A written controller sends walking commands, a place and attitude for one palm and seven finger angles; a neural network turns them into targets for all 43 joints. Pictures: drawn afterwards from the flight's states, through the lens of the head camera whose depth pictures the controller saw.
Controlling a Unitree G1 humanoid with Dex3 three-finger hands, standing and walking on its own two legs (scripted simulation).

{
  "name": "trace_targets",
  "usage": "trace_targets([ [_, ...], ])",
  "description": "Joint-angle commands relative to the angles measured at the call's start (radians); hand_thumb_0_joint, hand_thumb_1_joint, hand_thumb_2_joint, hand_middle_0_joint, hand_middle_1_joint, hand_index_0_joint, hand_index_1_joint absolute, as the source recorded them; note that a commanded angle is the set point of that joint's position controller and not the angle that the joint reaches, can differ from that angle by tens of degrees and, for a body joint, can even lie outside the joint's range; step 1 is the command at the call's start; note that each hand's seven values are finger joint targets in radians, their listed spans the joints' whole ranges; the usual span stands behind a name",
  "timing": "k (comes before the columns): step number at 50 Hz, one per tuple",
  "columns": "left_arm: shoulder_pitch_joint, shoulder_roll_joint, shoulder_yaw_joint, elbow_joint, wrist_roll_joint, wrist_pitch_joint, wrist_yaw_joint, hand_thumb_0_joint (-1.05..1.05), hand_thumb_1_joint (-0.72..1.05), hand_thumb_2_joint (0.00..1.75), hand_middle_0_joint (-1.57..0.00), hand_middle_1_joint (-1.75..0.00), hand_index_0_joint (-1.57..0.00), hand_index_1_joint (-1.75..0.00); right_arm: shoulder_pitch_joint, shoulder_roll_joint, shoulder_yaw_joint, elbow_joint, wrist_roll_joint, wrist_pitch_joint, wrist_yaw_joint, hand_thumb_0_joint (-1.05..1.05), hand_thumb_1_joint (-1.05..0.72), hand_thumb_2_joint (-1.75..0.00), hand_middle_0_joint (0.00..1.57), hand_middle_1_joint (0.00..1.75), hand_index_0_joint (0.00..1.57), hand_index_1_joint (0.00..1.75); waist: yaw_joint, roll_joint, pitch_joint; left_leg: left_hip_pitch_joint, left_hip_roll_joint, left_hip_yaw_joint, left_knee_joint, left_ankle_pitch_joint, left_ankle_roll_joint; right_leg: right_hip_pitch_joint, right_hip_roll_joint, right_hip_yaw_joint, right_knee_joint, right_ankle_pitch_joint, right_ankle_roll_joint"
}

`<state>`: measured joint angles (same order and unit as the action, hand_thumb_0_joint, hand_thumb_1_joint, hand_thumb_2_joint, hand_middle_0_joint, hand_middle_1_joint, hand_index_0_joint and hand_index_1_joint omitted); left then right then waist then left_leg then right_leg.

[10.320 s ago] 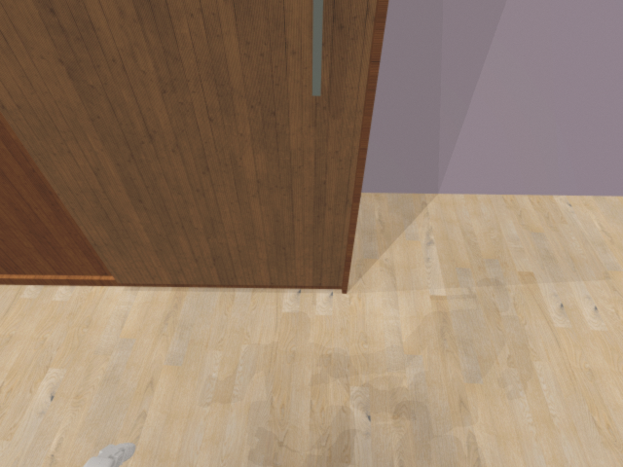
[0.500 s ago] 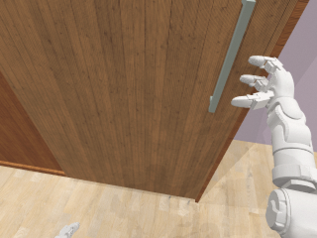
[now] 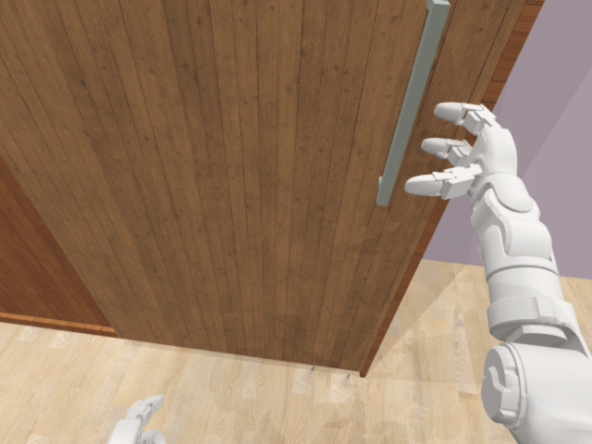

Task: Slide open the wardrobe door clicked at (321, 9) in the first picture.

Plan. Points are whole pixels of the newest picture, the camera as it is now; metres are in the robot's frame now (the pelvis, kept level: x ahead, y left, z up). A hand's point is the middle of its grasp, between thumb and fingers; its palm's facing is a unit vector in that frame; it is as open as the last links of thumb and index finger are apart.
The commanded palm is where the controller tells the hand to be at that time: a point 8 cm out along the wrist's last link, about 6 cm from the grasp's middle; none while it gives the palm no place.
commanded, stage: move the hooked fingers beside the handle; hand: right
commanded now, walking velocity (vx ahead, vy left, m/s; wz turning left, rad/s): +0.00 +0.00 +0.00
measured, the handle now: (403, 116) +0.51 -0.10 +0.23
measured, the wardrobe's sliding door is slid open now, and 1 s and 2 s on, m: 0.00 0.00 0.00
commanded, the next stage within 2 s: feel for the door with the fingertips in 0.04 s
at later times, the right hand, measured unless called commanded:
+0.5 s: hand (416, 155) +0.44 -0.11 +0.21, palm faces +0.02 +1.00 +0.03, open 14.0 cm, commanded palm +0.42 -0.17 +0.21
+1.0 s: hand (411, 143) +0.46 -0.11 +0.21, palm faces +0.04 +1.00 +0.01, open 14.0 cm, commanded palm +0.44 -0.17 +0.21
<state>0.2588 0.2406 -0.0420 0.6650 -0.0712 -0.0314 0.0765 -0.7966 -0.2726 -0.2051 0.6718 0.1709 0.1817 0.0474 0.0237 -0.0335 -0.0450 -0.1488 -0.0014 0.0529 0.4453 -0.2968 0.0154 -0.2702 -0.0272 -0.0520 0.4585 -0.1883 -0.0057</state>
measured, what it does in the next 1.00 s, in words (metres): stands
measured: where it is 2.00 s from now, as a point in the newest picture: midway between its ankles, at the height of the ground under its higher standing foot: outside the picture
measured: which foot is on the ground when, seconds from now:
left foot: down 0.00-1.00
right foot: down 0.00-1.00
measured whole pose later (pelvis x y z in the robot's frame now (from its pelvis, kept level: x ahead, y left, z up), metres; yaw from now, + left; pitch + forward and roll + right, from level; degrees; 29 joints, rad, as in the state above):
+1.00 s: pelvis +0.01 +0.01 +0.00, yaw +0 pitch +2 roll +0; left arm 0.30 0.25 -0.02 0.70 -0.05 -0.03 0.06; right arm -0.87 -0.23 -0.20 0.76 0.15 0.13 -0.02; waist 0.04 -0.04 -0.05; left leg -0.17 -0.01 0.05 0.46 -0.31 0.02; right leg -0.29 -0.03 -0.05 0.46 -0.20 0.00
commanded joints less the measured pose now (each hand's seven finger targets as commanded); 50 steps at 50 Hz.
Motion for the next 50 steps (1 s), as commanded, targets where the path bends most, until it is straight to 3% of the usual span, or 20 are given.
trace_targets([
  [1,-0.035,0.137,0.052,-0.123,0.003,-0.037,0.011,0.00,0.90,0.90,-0.20,-0.30,-0.20,-0.30,-0.512,-0.216,-0.057,-0.182,-0.008,-0.079,-0.007,0.00,0.50,-0.30,0.30,1.20,0.30,1.20,0.006,0.050,-0.218,-0.092,-0.013,-0.026,-0.075,0.272,0.002,0.209,0.015,0.046,-0.027,0.146,-0.043],
  [3,-0.028,0.135,0.055,-0.122,0.004,-0.043,0.012,0.00,0.90,0.90,-0.20,-0.30,-0.20,-0.30,-0.564,-0.215,-0.050,-0.211,-0.009,-0.099,-0.007,0.00,0.50,-0.30,0.30,1.20,0.30,1.20,0.015,0.037,-0.252,-0.097,-0.015,-0.029,-0.073,0.270,0.003,0.234,0.015,0.050,-0.021,0.150,-0.043],
  [4,-0.025,0.140,0.060,-0.125,0.005,-0.046,0.012,0.00,0.90,0.90,-0.20,-0.30,-0.20,-0.30,-0.528,-0.245,-0.078,-0.207,-0.009,-0.113,-0.009,0.00,0.50,-0.30,0.30,1.20,0.30,1.20,0.007,0.075,-0.270,-0.077,-0.018,-0.028,-0.073,0.270,0.001,0.231,0.012,0.048,-0.018,0.157,-0.047],
  [5,-0.033,0.137,0.057,-0.126,0.003,-0.048,0.013,0.00,0.90,0.90,-0.20,-0.30,-0.20,-0.30,-0.556,-0.224,-0.054,-0.241,-0.008,-0.124,-0.006,0.00,0.50,-0.30,0.30,1.20,0.30,1.20,0.011,0.030,-0.283,-0.073,-0.014,-0.032,-0.069,0.284,0.003,0.241,0.014,0.046,-0.020,0.166,-0.046],
  [8,-0.020,0.136,0.061,-0.115,0.003,-0.060,0.009,0.00,0.90,0.90,-0.20,-0.30,-0.20,-0.30,-0.546,-0.206,-0.048,-0.229,-0.003,-0.130,0.002,0.00,0.50,-0.30,0.30,1.20,0.30,1.20,0.011,0.013,-0.298,-0.082,-0.019,-0.030,-0.062,0.308,0.005,0.261,0.015,0.048,-0.012,0.187,-0.044],
  [9,-0.018,0.139,0.063,-0.119,0.002,-0.062,0.008,0.00,0.90,0.90,-0.20,-0.30,-0.20,-0.30,-0.513,-0.200,-0.047,-0.226,0.001,-0.131,0.006,0.00,0.50,-0.30,0.30,1.20,0.30,1.20,0.008,0.044,-0.303,-0.072,-0.022,-0.024,-0.064,0.309,0.004,0.257,0.014,0.047,-0.009,0.194,-0.046],
  [13,-0.015,0.137,0.066,-0.108,-0.001,-0.067,0.004,0.00,0.90,0.90,-0.20,-0.30,-0.20,-0.30,-0.527,-0.145,-0.009,-0.232,0.006,-0.103,0.004,0.00,0.50,-0.30,0.30,1.20,0.30,1.20,0.014,0.004,-0.279,-0.107,-0.022,-0.022,-0.063,0.309,0.005,0.265,0.014,0.047,-0.010,0.194,-0.042],
  [14,-0.012,0.141,0.069,-0.110,0.002,-0.069,0.002,0.00,0.90,0.90,-0.20,-0.30,-0.20,-0.30,-0.495,-0.152,-0.023,-0.224,0.009,-0.098,-0.003,0.00,0.50,-0.30,0.30,1.20,0.30,1.20,0.008,0.066,-0.285,-0.087,-0.025,-0.017,-0.066,0.316,0.001,0.253,0.014,0.046,-0.006,0.201,-0.047],
  [17,-0.020,0.137,0.066,-0.112,0.004,-0.065,0.000,0.00,0.90,0.90,-0.20,-0.30,-0.20,-0.30,-0.486,-0.177,-0.054,-0.259,0.005,-0.086,-0.022,0.00,0.50,-0.30,0.30,1.20,0.30,1.20,-0.008,0.042,-0.294,-0.066,-0.022,-0.022,-0.058,0.333,0.003,0.241,0.017,0.040,-0.012,0.208,-0.043],
  [18,-0.026,0.131,0.064,-0.114,0.004,-0.065,-0.003,0.00,0.90,0.90,-0.20,-0.30,-0.20,-0.30,-0.496,-0.134,-0.016,-0.272,-0.001,-0.082,-0.026,0.00,0.50,-0.30,0.30,1.20,0.30,1.20,0.001,0.022,-0.284,-0.078,-0.021,-0.022,-0.058,0.338,0.003,0.249,0.017,0.036,-0.011,0.214,-0.043],
  [19,-0.020,0.135,0.068,-0.114,0.004,-0.064,-0.005,0.00,0.90,0.90,-0.20,-0.30,-0.20,-0.30,-0.481,-0.141,-0.024,-0.269,-0.002,-0.086,-0.036,0.00,0.50,-0.30,0.30,1.20,0.30,1.20,0.000,0.076,-0.287,-0.065,-0.024,-0.017,-0.061,0.336,0.001,0.242,0.014,0.040,-0.008,0.218,-0.047],
  [20,-0.030,0.132,0.066,-0.112,0.004,-0.062,-0.005,0.00,0.90,0.90,-0.20,-0.30,-0.20,-0.30,-0.489,-0.123,-0.007,-0.264,-0.004,-0.080,-0.042,0.00,0.50,-0.30,0.30,1.20,0.30,1.20,0.004,0.054,-0.257,-0.084,-0.022,-0.020,-0.063,0.327,0.000,0.235,0.015,0.037,-0.012,0.202,-0.046],
  [27,-0.039,0.123,0.063,-0.116,0.014,-0.048,-0.004,0.00,0.90,0.90,-0.20,-0.30,-0.20,-0.30,-0.481,-0.159,-0.055,-0.287,-0.020,-0.074,-0.077,0.00,0.50,-0.30,0.30,1.20,0.30,1.20,-0.012,0.063,-0.295,-0.040,-0.019,-0.028,-0.055,0.377,0.000,0.236,0.018,0.028,-0.012,0.234,-0.045],
  [31,-0.038,0.125,0.060,-0.112,0.013,-0.036,0.001,0.00,0.90,0.90,-0.20,-0.30,-0.20,-0.30,-0.509,-0.148,-0.033,-0.240,-0.026,-0.066,-0.070,0.00,0.50,-0.30,0.30,1.20,0.30,1.20,0.004,0.073,-0.251,-0.060,-0.016,-0.032,-0.067,0.368,-0.004,0.222,0.019,0.025,-0.013,0.208,-0.047],
  [38,-0.019,0.123,0.062,-0.098,0.012,-0.038,0.002,0.00,0.90,0.90,-0.20,-0.30,-0.20,-0.30,-0.586,-0.083,0.027,-0.190,-0.014,-0.079,-0.051,0.00,0.50,-0.30,0.30,1.20,0.30,1.20,0.029,0.063,-0.260,-0.098,-0.018,-0.027,-0.061,0.361,-0.002,0.246,0.021,0.039,-0.001,0.211,-0.045],
  [42,-0.004,0.124,0.064,-0.087,0.015,-0.040,0.000,0.00,0.90,0.90,-0.20,-0.30,-0.20,-0.30,-0.633,-0.105,0.008,-0.161,-0.017,-0.097,-0.059,0.00,0.50,-0.30,0.30,1.20,0.30,1.20,0.029,0.050,-0.280,-0.098,-0.016,-0.029,-0.055,0.361,-0.001,0.241,0.024,0.041,0.006,0.214,-0.045],
  [44,0.007,0.135,0.067,-0.086,0.021,-0.039,0.000,0.00,0.90,0.90,-0.20,-0.30,-0.20,-0.30,-0.606,-0.158,-0.040,-0.141,-0.019,-0.114,-0.067,0.00,0.50,-0.30,0.30,1.20,0.30,1.20,0.016,0.087,-0.308,-0.063,-0.018,-0.025,-0.048,0.377,0.000,0.229,0.023,0.043,0.004,0.234,-0.047],
  [46,0.003,0.125,0.067,-0.091,0.019,-0.042,-0.005,0.00,0.90,0.90,-0.20,-0.30,-0.20,-0.30,-0.627,-0.132,-0.018,-0.167,-0.027,-0.132,-0.067,0.00,0.50,-0.30,0.30,1.20,0.30,1.20,0.016,0.049,-0.328,-0.058,-0.015,-0.029,-0.037,0.413,0.002,0.242,0.024,0.038,0.010,0.261,-0.045],
  [49,0.016,0.133,0.073,-0.088,0.020,-0.042,-0.008,0.00,0.90,0.90,-0.20,-0.30,-0.20,-0.30,-0.584,-0.137,-0.029,-0.122,-0.028,-0.140,-0.066,0.00,0.50,-0.30,0.30,1.20,0.30,1.20,0.016,0.108,-0.310,-0.052,-0.019,-0.023,-0.040,0.418,-0.002,0.224,0.022,0.035,0.011,0.261,-0.049],
  [50,0.013,0.133,0.072,-0.092,0.018,-0.041,-0.010,0.00,0.90,0.90,-0.20,-0.30,-0.20,-0.30,-0.579,-0.142,-0.033,-0.120,-0.029,-0.138,-0.064,0.00,0.50,-0.30,0.30,1.20,0.30,1.20,0.008,0.089,-0.301,-0.054,-0.018,-0.026,-0.037,0.413,0.000,0.214,0.022,0.035,0.005,0.252,-0.047],
])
